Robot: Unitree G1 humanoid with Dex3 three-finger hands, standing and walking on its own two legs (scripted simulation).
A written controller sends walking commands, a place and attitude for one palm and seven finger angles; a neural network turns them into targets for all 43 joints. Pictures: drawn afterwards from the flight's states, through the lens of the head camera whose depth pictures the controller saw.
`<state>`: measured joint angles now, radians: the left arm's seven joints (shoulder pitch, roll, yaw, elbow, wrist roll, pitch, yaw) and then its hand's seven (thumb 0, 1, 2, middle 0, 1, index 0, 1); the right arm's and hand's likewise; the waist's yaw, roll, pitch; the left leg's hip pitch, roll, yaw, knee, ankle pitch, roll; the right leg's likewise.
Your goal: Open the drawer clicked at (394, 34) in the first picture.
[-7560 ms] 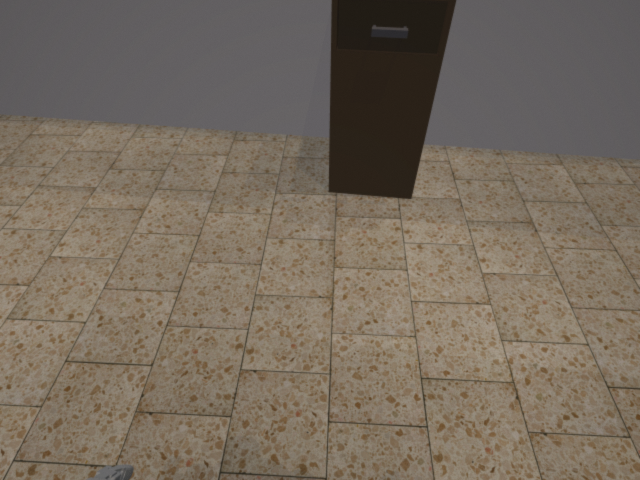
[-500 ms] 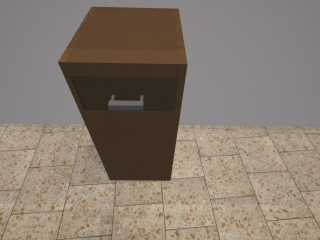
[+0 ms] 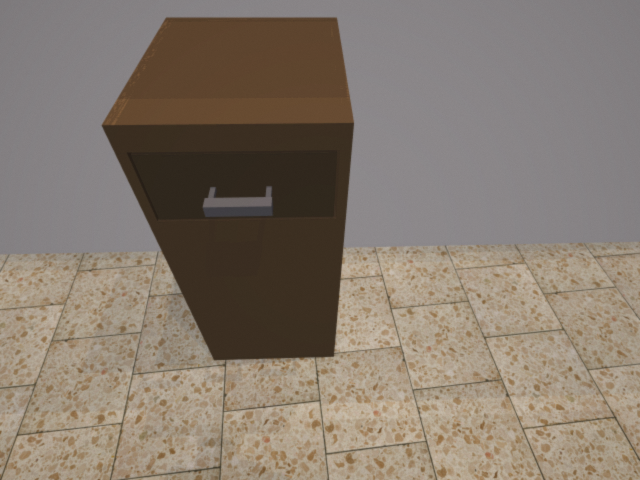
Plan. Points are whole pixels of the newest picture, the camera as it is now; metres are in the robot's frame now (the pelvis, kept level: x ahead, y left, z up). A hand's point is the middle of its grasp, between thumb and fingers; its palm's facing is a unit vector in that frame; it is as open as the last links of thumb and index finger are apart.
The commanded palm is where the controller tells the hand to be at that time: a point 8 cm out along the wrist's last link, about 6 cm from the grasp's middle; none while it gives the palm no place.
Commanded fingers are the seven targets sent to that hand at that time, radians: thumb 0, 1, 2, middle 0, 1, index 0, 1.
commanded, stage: look again from close up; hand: left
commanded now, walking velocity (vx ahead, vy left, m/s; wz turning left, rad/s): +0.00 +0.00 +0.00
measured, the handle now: (240, 199) +0.57 +0.17 -0.01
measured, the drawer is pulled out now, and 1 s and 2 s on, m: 0.00 0.00 0.00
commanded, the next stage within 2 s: shuffle to correct the standing spot in 0.48 s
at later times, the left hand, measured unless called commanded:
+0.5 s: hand out of the picture -0.01 +0.18 -0.18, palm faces +0.02 -0.98 -0.18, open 7.3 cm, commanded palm none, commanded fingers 0.00 0.90 0.90 -0.20 -0.30 -0.20 -0.30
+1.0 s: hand out of the picture -0.11 +0.16 -0.18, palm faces +0.12 -0.98 -0.17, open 7.3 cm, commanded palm none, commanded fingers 0.00 0.90 0.90 -0.20 -0.30 -0.20 -0.30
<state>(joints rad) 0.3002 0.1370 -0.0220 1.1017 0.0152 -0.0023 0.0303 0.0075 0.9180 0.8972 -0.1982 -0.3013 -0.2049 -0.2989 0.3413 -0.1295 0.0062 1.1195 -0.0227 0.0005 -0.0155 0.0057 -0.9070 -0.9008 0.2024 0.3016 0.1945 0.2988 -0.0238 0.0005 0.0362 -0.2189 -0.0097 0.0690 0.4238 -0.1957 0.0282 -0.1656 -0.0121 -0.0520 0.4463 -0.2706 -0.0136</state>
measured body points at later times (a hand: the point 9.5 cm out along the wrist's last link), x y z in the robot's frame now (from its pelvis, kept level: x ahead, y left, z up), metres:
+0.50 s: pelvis -0.03 +0.01 +0.00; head -0.05 +0.02 +0.45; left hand -0.02 +0.23 -0.16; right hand +0.01 -0.22 -0.15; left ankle +0.02 +0.10 -0.74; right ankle -0.02 -0.11 -0.74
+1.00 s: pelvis -0.03 +0.00 +0.00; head -0.05 +0.01 +0.45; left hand -0.12 +0.21 -0.16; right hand -0.06 -0.23 -0.16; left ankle -0.01 +0.10 -0.70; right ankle -0.02 -0.10 -0.74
